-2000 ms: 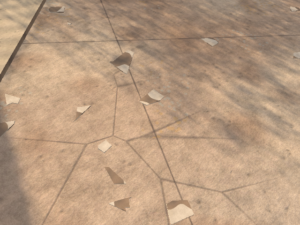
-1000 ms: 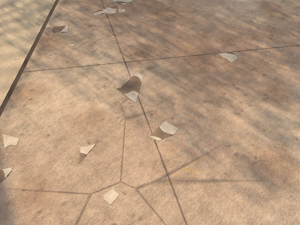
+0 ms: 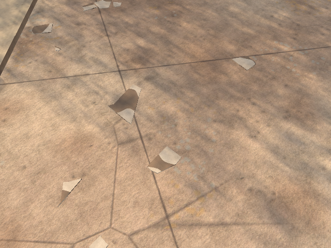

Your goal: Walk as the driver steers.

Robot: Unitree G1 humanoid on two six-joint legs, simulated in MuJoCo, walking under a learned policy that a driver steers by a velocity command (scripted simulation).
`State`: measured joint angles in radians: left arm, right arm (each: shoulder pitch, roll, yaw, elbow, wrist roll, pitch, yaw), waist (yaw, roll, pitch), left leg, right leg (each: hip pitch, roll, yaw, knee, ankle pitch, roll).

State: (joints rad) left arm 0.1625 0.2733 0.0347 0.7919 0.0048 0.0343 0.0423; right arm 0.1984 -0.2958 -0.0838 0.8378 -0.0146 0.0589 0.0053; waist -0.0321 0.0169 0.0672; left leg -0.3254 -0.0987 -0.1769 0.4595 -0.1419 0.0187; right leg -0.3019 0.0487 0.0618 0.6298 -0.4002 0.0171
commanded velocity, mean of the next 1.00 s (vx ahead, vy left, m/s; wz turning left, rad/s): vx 0.00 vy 0.00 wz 0.04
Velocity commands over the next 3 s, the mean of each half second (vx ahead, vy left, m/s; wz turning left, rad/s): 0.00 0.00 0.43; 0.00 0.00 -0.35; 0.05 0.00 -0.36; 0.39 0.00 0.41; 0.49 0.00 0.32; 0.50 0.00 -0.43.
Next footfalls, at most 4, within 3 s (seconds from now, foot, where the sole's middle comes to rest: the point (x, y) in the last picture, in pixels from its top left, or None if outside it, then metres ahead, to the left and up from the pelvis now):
0.02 right None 0.04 -0.11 -0.77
0.48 left None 0.00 0.10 -0.77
0.92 right None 0.00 -0.11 -0.77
1.52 left None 0.03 0.06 -0.77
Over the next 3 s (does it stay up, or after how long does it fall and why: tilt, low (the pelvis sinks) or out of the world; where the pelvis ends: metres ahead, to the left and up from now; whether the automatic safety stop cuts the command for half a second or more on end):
stays up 0.71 0.03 -0.02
